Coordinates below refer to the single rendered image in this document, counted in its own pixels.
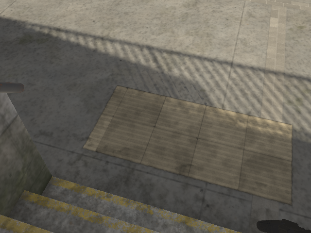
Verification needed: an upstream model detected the robot right hand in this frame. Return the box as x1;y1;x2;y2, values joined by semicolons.
257;218;311;233

